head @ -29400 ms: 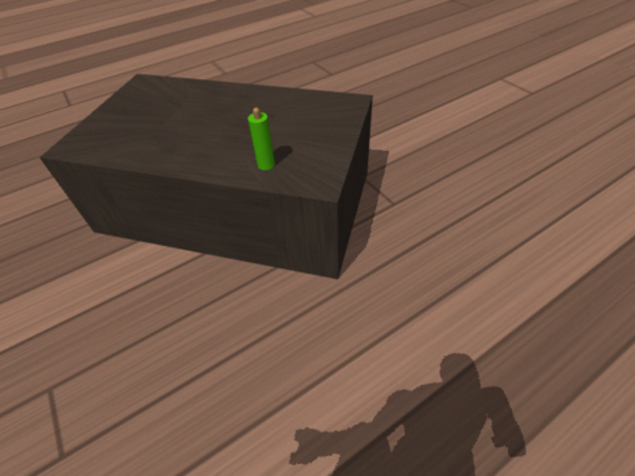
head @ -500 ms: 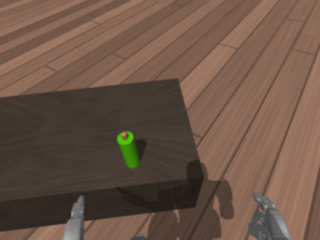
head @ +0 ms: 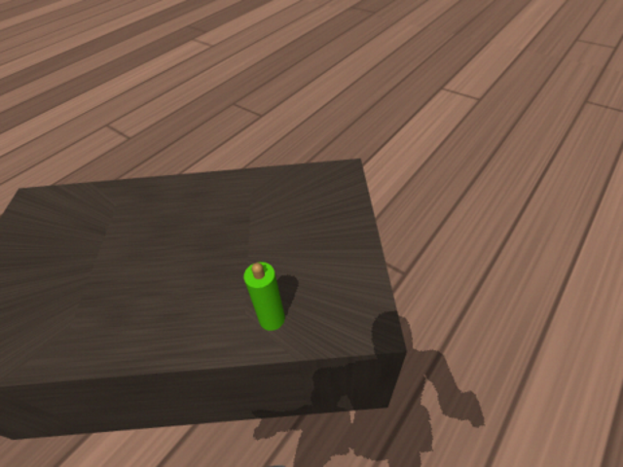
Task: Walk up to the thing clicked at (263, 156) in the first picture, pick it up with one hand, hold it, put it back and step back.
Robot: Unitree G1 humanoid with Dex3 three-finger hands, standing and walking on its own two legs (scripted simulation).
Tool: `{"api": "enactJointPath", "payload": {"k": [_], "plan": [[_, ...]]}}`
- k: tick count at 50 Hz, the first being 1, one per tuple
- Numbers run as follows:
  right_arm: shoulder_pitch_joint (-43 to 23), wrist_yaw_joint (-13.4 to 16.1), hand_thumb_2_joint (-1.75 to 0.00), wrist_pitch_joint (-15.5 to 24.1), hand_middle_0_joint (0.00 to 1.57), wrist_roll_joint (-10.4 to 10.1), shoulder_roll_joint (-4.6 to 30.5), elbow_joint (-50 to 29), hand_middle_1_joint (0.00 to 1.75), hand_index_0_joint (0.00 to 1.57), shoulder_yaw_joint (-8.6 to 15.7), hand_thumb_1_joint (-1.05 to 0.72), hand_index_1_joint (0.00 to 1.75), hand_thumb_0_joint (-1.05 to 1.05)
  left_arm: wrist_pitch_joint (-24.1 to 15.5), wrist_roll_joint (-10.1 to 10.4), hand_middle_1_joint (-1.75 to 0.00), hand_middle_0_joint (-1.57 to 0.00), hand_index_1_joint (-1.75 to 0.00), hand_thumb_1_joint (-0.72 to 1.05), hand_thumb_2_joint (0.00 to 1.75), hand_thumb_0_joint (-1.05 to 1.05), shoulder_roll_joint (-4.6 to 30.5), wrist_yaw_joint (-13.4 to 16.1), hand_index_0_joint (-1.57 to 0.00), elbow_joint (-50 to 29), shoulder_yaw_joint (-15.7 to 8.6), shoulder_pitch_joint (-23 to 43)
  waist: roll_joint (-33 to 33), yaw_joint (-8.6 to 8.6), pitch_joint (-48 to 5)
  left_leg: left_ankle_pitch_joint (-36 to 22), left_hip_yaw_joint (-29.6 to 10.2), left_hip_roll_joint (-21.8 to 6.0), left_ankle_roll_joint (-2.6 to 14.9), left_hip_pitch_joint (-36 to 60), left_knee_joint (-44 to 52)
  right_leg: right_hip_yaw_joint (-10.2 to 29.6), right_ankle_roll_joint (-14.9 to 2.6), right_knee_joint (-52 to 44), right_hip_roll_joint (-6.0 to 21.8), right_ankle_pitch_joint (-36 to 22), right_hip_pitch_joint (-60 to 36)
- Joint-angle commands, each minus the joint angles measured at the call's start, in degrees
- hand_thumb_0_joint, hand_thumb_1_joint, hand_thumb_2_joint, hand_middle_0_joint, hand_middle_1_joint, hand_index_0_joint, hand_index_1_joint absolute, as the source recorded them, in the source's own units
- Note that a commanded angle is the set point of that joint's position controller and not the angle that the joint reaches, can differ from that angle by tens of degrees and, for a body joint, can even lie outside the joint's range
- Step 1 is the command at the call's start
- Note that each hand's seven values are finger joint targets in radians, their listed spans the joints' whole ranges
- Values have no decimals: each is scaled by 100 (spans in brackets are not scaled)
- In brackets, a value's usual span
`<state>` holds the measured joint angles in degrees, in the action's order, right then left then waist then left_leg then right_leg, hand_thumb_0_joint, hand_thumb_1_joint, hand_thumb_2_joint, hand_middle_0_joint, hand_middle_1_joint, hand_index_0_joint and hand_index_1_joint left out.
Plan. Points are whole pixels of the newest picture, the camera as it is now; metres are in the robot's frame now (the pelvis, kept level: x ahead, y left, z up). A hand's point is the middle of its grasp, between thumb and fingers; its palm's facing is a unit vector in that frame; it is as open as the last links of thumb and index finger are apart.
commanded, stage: stand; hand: left
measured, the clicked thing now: (265, 294) +0.48 +0.14 -0.22
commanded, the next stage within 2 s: none
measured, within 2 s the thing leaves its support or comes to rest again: neither
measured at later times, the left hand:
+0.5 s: hand out of the picture +0.04 +0.26 -0.13, palm faces +0.00 -0.93 -0.36, open 7.4 cm
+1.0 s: hand out of the picture +0.05 +0.26 -0.13, palm faces +0.00 -0.94 -0.34, open 7.4 cm
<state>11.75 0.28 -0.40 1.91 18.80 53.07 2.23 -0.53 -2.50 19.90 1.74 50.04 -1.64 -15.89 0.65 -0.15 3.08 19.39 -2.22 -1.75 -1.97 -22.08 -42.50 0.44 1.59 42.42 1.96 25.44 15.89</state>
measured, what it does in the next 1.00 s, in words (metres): stands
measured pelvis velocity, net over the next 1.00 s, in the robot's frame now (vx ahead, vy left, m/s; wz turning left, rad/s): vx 0.00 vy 0.01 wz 0.02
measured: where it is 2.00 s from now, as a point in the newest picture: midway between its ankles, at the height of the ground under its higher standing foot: outside the picture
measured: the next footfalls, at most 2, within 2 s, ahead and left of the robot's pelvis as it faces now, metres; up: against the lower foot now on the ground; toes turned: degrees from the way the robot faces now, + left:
none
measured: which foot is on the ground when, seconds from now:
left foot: down 0.00-1.00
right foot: down 0.00-1.00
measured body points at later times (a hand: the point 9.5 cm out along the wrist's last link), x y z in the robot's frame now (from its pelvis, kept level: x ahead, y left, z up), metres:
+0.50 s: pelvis -0.01 +0.00 +0.03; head -0.01 +0.00 +0.48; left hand +0.04 +0.30 -0.11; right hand +0.06 -0.29 -0.11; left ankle +0.04 +0.15 -0.71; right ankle -0.03 -0.14 -0.71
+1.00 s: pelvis +0.00 +0.01 +0.03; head +0.01 +0.01 +0.48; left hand +0.05 +0.31 -0.11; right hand +0.06 -0.29 -0.11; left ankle +0.04 +0.15 -0.71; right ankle -0.03 -0.14 -0.71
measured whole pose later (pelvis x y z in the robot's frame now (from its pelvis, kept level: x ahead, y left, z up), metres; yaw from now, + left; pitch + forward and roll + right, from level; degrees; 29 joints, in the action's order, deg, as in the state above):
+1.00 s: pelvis +0.00 +0.01 +0.03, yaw +1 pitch -3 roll +0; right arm 7.4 0.1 -0.2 0.6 18.9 65.1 0.2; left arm -0.4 -1.2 19.1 0.5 66.5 -1.0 -7.8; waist 0.5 0.0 4.5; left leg 9.5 -2.6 -1.4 -1.8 -10.5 -23.4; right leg -0.7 2.4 21.7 2.5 14.8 3.5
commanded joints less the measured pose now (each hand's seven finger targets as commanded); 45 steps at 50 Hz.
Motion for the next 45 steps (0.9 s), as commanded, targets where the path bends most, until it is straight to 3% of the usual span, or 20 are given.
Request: {"api": "enactJointPath", "payload": {"k": [1,5,13,17,23,29,45], "plan": [[-163,97,-90,180,20,7,1040,-194,30,20,212,-90,30,0,-153,78,-30,-20,-30,90,90,0,1113,87,-20,-141,-266,245,1,14,-493,-1435,-477,-323,561,741,921,331,-428,-1064,261,-1721,33],[-298,102,-90,150,20,-15,1083,43,30,20,165,-90,30,0,-115,97,-30,-20,-30,90,90,0,1123,68,-20,216,-233,307,37,8,-274,-1015,-492,-339,503,755,1289,344,-401,-1438,297,-1489,-120],[-413,101,-90,187,20,-69,1117,448,30,20,79,-90,30,0,-98,126,-30,-20,-30,90,90,0,1079,37,-20,732,-145,520,155,-26,-251,-1510,-534,-439,386,1017,1804,249,-307,-1867,362,-1678,-665],[-548,88,-90,151,20,-93,1098,578,30,20,69,-90,30,0,-101,108,-30,-20,-30,90,90,0,1104,10,-20,929,-113,644,40,-4,-105,-901,-489,-374,340,1126,1967,283,-290,-2251,401,-1245,-551],[-577,66,-90,157,20,-109,1154,722,30,20,64,-90,30,0,-118,122,-30,-20,-30,90,90,0,1087,-15,-20,1108,-93,779,11,13,-60,-1059,-489,-414,308,1252,2117,279,-245,-2427,426,-1304,-663],[-587,51,-90,125,20,-108,1197,818,30,20,71,-90,30,0,-98,121,-30,-20,-30,90,90,0,1113,-45,-20,1236,-104,823,66,24,119,-528,-529,-419,299,1130,2344,268,-239,-2577,405,-896,-627],[-593,74,-90,158,20,-116,1254,900,30,20,36,-90,30,0,-81,155,-30,-20,-30,90,90,0,1133,-54,-20,1371,-127,868,59,-8,-200,-1288,-471,-470,324,1323,2317,240,-201,-2540,484,-1541,-955]]}}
